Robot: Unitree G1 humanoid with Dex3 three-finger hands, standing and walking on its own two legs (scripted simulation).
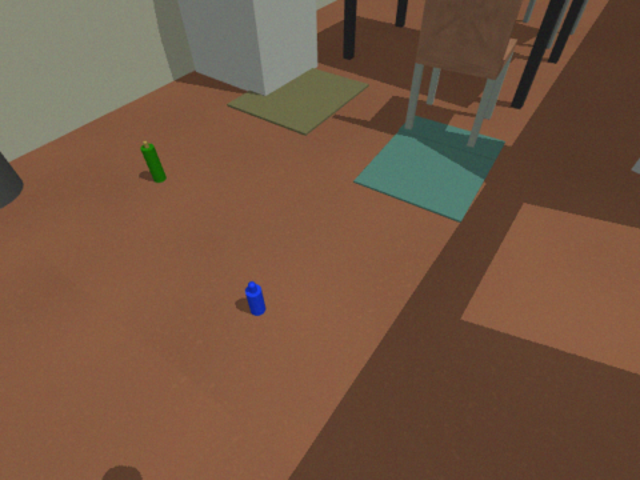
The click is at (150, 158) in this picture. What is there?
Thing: necked bottle
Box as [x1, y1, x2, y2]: [140, 141, 165, 182]
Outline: 143,141 143,145 140,148 154,180 160,182 165,179 165,175 152,144 148,144 146,141
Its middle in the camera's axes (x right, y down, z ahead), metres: -0.84 -0.43 +1.93
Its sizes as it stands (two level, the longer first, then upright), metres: 0.063 0.063 0.228
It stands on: the floor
